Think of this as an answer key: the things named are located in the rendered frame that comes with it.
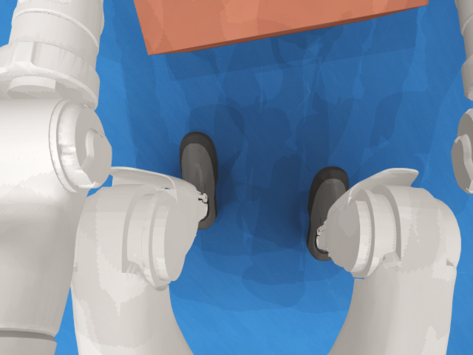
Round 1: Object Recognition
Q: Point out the robot right forearm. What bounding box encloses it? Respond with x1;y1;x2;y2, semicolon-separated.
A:
455;0;473;101

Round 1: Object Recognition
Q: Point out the left robot foot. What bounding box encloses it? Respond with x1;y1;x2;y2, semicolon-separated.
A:
180;132;218;229

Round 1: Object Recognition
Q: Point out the robot left forearm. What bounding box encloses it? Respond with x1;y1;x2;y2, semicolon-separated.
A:
0;0;104;111

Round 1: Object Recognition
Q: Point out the robot right thigh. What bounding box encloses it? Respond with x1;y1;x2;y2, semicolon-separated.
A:
328;185;457;355

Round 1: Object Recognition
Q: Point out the carton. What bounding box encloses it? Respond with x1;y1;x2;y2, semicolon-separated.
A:
134;0;429;55

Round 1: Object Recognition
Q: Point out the right robot upper arm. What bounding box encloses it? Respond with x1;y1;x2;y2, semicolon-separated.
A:
451;109;473;194

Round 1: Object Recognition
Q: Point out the left robot upper arm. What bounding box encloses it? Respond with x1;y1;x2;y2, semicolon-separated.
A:
0;98;112;355

